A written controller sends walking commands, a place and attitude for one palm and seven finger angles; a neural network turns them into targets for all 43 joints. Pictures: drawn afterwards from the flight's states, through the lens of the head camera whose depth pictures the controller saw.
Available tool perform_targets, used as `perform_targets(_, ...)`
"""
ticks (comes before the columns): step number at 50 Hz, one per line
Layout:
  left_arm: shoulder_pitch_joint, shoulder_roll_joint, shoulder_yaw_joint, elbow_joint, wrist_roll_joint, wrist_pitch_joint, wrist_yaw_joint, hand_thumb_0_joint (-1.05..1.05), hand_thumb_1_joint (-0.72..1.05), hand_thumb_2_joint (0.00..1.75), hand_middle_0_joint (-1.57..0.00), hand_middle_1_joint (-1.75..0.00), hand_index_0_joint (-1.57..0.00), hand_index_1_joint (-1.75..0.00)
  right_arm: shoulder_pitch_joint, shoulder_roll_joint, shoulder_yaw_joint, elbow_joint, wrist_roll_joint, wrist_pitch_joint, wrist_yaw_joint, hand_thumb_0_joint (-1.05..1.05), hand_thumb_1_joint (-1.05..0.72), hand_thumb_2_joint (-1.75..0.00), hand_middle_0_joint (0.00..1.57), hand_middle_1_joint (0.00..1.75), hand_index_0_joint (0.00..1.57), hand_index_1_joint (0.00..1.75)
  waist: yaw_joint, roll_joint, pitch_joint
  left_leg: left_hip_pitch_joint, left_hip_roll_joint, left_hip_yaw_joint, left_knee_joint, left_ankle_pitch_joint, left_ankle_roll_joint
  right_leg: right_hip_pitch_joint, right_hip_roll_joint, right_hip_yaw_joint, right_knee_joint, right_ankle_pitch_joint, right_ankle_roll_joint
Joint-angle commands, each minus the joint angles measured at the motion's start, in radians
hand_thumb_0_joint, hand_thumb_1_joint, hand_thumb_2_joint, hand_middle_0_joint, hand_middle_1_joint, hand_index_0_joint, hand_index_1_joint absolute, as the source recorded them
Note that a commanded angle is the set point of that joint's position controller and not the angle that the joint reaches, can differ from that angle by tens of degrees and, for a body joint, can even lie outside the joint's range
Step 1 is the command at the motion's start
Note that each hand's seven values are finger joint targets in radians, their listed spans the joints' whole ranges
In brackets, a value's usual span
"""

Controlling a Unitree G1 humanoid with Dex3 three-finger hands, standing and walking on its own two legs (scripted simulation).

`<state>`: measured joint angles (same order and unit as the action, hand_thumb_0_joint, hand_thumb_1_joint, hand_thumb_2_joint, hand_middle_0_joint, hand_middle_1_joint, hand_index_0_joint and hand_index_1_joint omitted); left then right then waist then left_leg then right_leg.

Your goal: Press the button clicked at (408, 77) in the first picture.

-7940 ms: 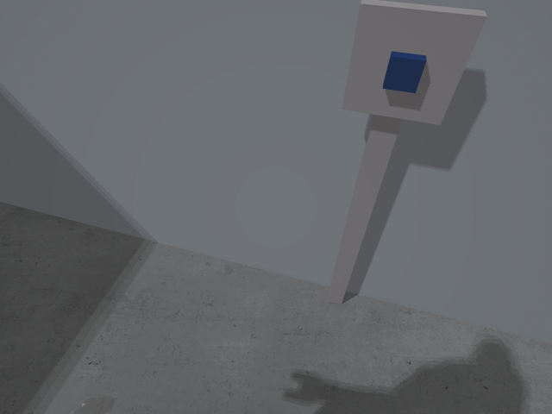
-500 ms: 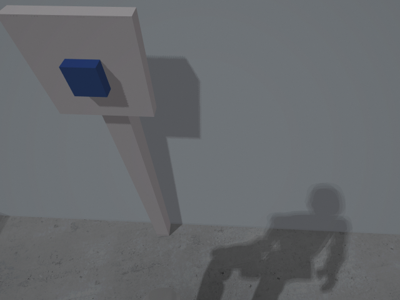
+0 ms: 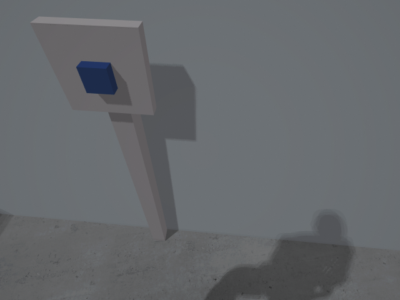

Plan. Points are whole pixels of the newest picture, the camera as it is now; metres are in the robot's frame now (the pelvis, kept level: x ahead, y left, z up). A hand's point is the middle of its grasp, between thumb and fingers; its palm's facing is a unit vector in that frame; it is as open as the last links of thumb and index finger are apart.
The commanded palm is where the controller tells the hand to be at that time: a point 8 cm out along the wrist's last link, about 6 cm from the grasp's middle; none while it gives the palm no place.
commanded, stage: come to a stop and stand still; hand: left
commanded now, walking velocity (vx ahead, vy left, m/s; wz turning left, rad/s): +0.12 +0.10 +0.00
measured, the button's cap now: (98, 77) +0.49 +0.25 +0.20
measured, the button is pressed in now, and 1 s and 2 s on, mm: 0 0 0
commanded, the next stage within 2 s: look again from close up in 0.72 s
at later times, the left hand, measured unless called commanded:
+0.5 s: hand out of the picture +0.05 +0.21 -0.18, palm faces -0.01 -0.98 -0.21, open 7.4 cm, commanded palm none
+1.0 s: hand out of the picture +0.02 +0.19 -0.18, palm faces -0.05 -0.98 -0.19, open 7.4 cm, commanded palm none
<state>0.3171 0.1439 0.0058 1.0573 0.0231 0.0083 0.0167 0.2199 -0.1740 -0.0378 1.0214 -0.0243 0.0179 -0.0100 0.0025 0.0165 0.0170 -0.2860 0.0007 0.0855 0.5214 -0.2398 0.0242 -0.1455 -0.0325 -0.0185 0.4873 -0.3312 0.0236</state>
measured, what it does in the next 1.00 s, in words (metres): stands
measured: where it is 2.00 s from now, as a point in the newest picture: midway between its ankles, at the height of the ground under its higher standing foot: outside the picture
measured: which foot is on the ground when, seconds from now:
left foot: down 0.00-1.00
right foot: down 0.00-1.00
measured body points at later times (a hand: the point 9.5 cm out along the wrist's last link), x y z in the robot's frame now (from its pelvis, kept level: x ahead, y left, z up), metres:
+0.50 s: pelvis +0.03 +0.03 -0.01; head +0.04 +0.03 +0.44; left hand +0.05 +0.26 -0.16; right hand +0.03 -0.20 -0.16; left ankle +0.03 +0.09 -0.74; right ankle -0.04 -0.13 -0.73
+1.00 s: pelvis +0.02 +0.02 +0.00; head +0.04 +0.02 +0.45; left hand +0.02 +0.24 -0.16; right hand +0.03 -0.21 -0.15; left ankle +0.03 +0.09 -0.74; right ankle -0.04 -0.13 -0.74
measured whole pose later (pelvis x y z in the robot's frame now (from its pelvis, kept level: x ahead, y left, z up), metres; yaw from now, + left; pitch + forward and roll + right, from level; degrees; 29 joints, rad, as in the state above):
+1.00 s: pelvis +0.02 +0.02 +0.00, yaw -2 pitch -1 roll +0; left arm 0.30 0.17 -0.02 1.08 0.02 0.01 0.04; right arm 0.26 -0.17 0.00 1.08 -0.02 -0.01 -0.02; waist 0.00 -0.01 0.04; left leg -0.22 -0.02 0.12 0.48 -0.25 0.07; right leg -0.12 -0.05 0.00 0.46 -0.33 0.04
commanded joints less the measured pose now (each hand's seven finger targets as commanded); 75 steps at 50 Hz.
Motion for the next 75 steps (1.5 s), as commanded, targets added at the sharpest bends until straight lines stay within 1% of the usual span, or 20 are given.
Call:
perform_targets(1, 0.030, 0.148, 0.034, -0.043, -0.003, -0.025, 0.008, 0.00, 0.90, 0.90, -0.20, -0.30, -0.20, -0.30, 0.041, -0.073, -0.004, -0.034, 0.003, -0.018, 0.004, 0.00, -0.90, -0.90, 0.20, 0.30, 0.20, 0.30, 0.000, -0.172, 0.091, 0.016, 0.021, -0.032, 0.004, -0.051, -0.015, -0.126, -0.182, 0.196, -0.206, -0.025, -0.131)
perform_targets(5, 0.032, 0.126, 0.036, -0.037, 0.001, -0.012, 0.006, 0.00, 0.90, 0.90, -0.20, -0.30, -0.20, -0.30, 0.111, -0.079, -0.002, -0.005, 0.001, -0.019, 0.002, 0.00, -0.90, -0.90, 0.20, 0.30, 0.20, 0.30, -0.021, -0.046, 0.153, 0.075, 0.050, -0.087, -0.064, -0.110, 0.008, -0.250, -0.110, 0.123, -0.143, -0.199, -0.106)
perform_targets(7, 0.052, 0.081, 0.028, -0.038, 0.003, -0.008, 0.003, 0.00, 0.90, 0.90, -0.20, -0.30, -0.20, -0.30, 0.159, -0.111, -0.006, 0.010, -0.002, -0.023, -0.004, 0.00, -0.90, -0.90, 0.20, 0.30, 0.20, 0.30, -0.024, 0.102, 0.153, 0.055, 0.140, -0.224, -0.227, -0.251, 0.050, -0.246, -0.021, 0.010, 0.007, -0.147, -0.074)
perform_targets(9, 0.082, 0.051, 0.018, -0.027, 0.006, -0.011, 0.002, 0.00, 0.90, 0.90, -0.20, -0.30, -0.20, -0.30, 0.151, -0.130, -0.011, 0.004, 0.005, -0.028, -0.011, 0.00, -0.90, -0.90, 0.20, 0.30, 0.20, 0.30, -0.002, 0.150, 0.120, 0.041, 0.222, -0.344, -0.334, -0.279, 0.114, -0.215, 0.004, -0.057, 0.132, -0.105, -0.055)
perform_targets(10, 0.095, 0.042, 0.014, -0.015, 0.004, -0.012, 0.001, 0.00, 0.90, 0.90, -0.20, -0.30, -0.20, -0.30, 0.132, -0.122, -0.007, 0.002, 0.006, -0.032, -0.015, 0.00, -0.90, -0.90, 0.20, 0.30, 0.20, 0.30, 0.009, 0.118, 0.098, 0.034, 0.231, -0.331, -0.329, -0.212, 0.129, -0.190, -0.010, -0.044, 0.158, -0.108, -0.055)
perform_targets(11, 0.190, 0.078, -0.006, 0.049, 0.005, -0.052, 0.041, 0.00, 0.90, 0.90, -0.20, -0.30, -0.20, -0.30, -0.010, -0.158, 0.008, -0.059, 0.014, -0.032, -0.013, 0.00, -0.90, -0.90, 0.20, 0.30, 0.20, 0.30, 0.046, 0.100, 0.134, -0.054, 0.138, -0.145, 0.014, 0.140, 0.075, -0.134, -0.055, 0.046, -0.060, 0.079, -0.060)
perform_targets(12, 0.178, 0.136, 0.009, -0.001, 0.002, -0.063, 0.038, 0.00, 0.90, 0.90, -0.20, -0.30, -0.20, -0.30, -0.009, -0.032, 0.023, -0.097, 0.018, -0.038, 0.007, 0.00, -0.90, -0.90, 0.20, 0.30, 0.20, 0.30, 0.050, -0.136, 0.076, -0.098, 0.056, -0.079, 0.107, -0.068, 0.026, -0.102, -0.141, 0.215, -0.186, 0.072, -0.093)
perform_targets(13, 0.124, 0.173, 0.018, -0.016, 0.006, -0.070, 0.031, 0.00, 0.90, 0.90, -0.20, -0.30, -0.20, -0.30, 0.025, -0.025, 0.025, -0.102, 0.009, -0.032, 0.013, 0.00, -0.90, -0.90, 0.20, 0.30, 0.20, 0.30, 0.004, -0.175, 0.067, -0.113, 0.024, -0.036, 0.160, -0.141, -0.011, -0.102, -0.239, 0.299, -0.226, 0.136, -0.138)
perform_targets(14, 0.082, 0.174, 0.012, -0.020, 0.003, -0.079, 0.031, 0.00, 0.90, 0.90, -0.20, -0.30, -0.20, -0.30, 0.058, -0.032, 0.028, -0.090, 0.004, -0.034, 0.015, 0.00, -0.90, -0.90, 0.20, 0.30, 0.20, 0.30, -0.015, -0.112, 0.002, -0.076, 0.027, -0.049, 0.164, -0.150, -0.015, -0.062, -0.239, 0.257, -0.183, 0.240, -0.171)
perform_targets(16, 0.038, 0.154, 0.020, -0.039, -0.001, -0.073, 0.039, 0.00, 0.90, 0.90, -0.20, -0.30, -0.20, -0.30, 0.134, -0.041, 0.028, -0.064, 0.010, -0.051, 0.010, 0.00, -0.90, -0.90, 0.20, 0.30, 0.20, 0.30, -0.043, -0.101, -0.096, 0.050, 0.036, -0.062, -0.018, 0.077, -0.007, -0.001, -0.143, 0.122, -0.012, 0.428, -0.126)
perform_targets(19, 0.090, 0.084, 0.001, -0.018, -0.012, -0.048, 0.045, 0.00, 0.90, 0.90, -0.20, -0.30, -0.20, -0.30, 0.170, -0.117, 0.022, -0.032, 0.012, -0.066, -0.010, 0.00, -0.90, -0.90, 0.20, 0.30, 0.20, 0.30, -0.008, 0.162, -0.138, 0.196, 0.188, -0.215, -0.026, 0.650, 0.081, -0.070, -0.009, -0.020, 0.104, 0.073, -0.042)
perform_targets(21, 0.096, 0.067, -0.006, -0.011, -0.013, -0.032, 0.044, 0.00, 0.90, 0.90, -0.20, -0.30, -0.20, -0.30, 0.141, -0.110, 0.023, -0.033, 0.010, -0.054, -0.023, 0.00, -0.90, -0.90, 0.20, 0.30, 0.20, 0.30, 0.009, 0.125, -0.036, 0.128, 0.201, -0.232, -0.080, 0.571, 0.105, -0.095, 0.000, -0.026, 0.073, -0.062, -0.041)
perform_targets(25, 0.073, 0.087, -0.008, -0.008, -0.008, -0.031, 0.040, 0.00, 0.90, 0.90, -0.20, -0.30, -0.20, -0.30, 0.114, -0.078, 0.029, -0.030, 0.009, -0.047, -0.018, 0.00, -0.90, -0.90, 0.20, 0.30, 0.20, 0.30, 0.005, -0.050, 0.045, 0.057, 0.113, -0.147, -0.078, 0.292, 0.045, -0.071, -0.055, 0.041, -0.034, 0.173, -0.063)
perform_targets(69, 0.087, 0.093, -0.011, 0.043, -0.007, -0.031, 0.029, 0.00, 0.90, 0.90, -0.20, -0.30, -0.20, -0.30, 0.087, -0.073, 0.025, 0.072, 0.016, -0.045, -0.018, 0.00, -0.90, -0.90, 0.20, 0.30, 0.20, 0.30, 0.000, -0.034, 0.065, 0.122, 0.113, -0.105, -0.161, 0.120, 0.022, -0.090, -0.069, 0.081, -0.137, 0.136, -0.052)
perform_targets(70, 0.115, 0.111, -0.010, 0.053, 0.010, -0.052, 0.060, 0.00, 0.90, 0.90, -0.20, -0.30, -0.20, -0.30, 0.020, -0.112, 0.028, 0.002, 0.022, -0.052, -0.008, 0.00, -0.90, -0.90, 0.20, 0.30, 0.20, 0.30, 0.017, -0.031, 0.096, 0.048, 0.118, -0.100, 0.029, 0.248, -0.007, -0.118, -0.100, 0.117, -0.154, 0.372, -0.041)
perform_targets(71, -0.581, 0.314, 0.070, -1.505, -0.194, -0.240, 0.057, 0.00, 0.90, 0.90, -0.23, -0.33, -0.23, -0.33, 0.079, -0.270, -0.005, -0.356, 0.065, -0.180, -0.054, 0.00, -0.90, -0.90, 0.20, 0.30, 0.20, 0.30, -0.125, 0.111, -0.423, 0.360, 0.012, -0.088, -0.070, 0.293, 0.008, -0.053, 0.004, -0.012, -0.008, 0.371, -0.053)
perform_targets(72, -0.241, 0.257, 0.083, -1.294, -0.123, -0.188, 0.106, 0.00, 0.90, 0.90, -0.25, -0.36, -0.25, -0.36, -0.019, -0.166, 0.036, -0.290, 0.069, -0.276, -0.083, 0.00, -0.90, -0.90, 0.20, 0.30, 0.20, 0.30, -0.011, 0.259, -0.409, 0.388, 0.058, -0.072, -0.093, 0.379, 0.010, -0.083, 0.025, -0.028, 0.050, 0.197, -0.068)
perform_targets(73, -0.196, 0.191, 0.044, -1.199, -0.136, -0.144, 0.160, 0.00, 0.90, 0.90, -0.28, -0.39, -0.28, -0.39, -0.026, -0.166, 0.013, -0.222, 0.069, -0.299, -0.090, 0.00, -0.90, -0.90, 0.20, 0.30, 0.20, 0.30, -0.044, 0.201, -0.317, 0.261, 0.070, -0.089, -0.097, 0.251, -0.017, -0.124, 0.019, -0.048, 0.041, 0.117, -0.055)
perform_targets(74, 0.116, -0.005, -0.049, -0.985, -0.144, -0.055, 0.150, 0.00, 0.90, 0.90, -0.31, -0.42, -0.31, -0.42, 0.018, -0.133, 0.010, -0.225, 0.085, -0.296, -0.073, 0.00, -0.90, -0.90, 0.20, 0.30, 0.20, 0.30, -0.043, 0.125, -0.169, 0.173, 0.074, -0.117, -0.120, 0.125, -0.009, -0.186, 0.017, -0.066, 0.045, 0.085, -0.049)
perform_targets(75, -0.020, -0.025, -0.096, -1.208, -0.183, -0.074, 0.125, 0.00, 0.90, 0.90, -0.34, -0.45, -0.34, -0.45, -0.005, -0.162, 0.014, -0.317, 0.095, -0.305, -0.072, 0.00, -0.90, -0.90, 0.20, 0.30, 0.20, 0.30, -0.042, 0.104, -0.069, 0.099, 0.061, -0.125, -0.110, 0.033, -0.006, -0.185, 0.014, -0.076, 0.029, 0.084, -0.044)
